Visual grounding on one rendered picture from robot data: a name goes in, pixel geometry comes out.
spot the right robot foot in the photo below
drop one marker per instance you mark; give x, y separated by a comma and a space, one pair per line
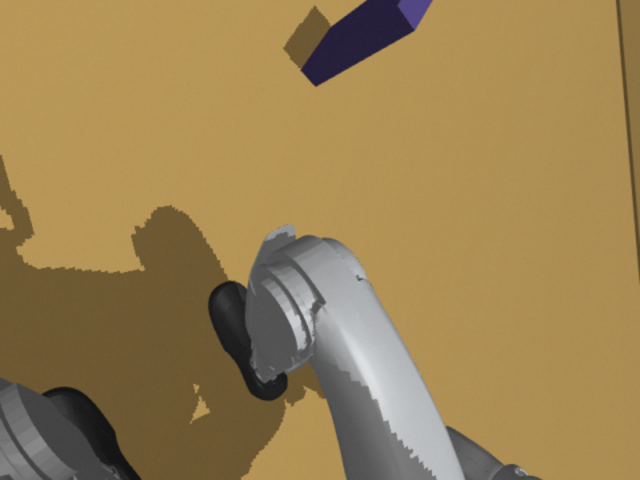
226, 307

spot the right robot arm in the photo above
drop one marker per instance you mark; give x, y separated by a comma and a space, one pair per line
513, 472

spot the left robot foot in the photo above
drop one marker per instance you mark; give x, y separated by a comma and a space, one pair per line
86, 416

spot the right robot hand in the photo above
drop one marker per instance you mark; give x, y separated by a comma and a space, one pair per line
476, 462

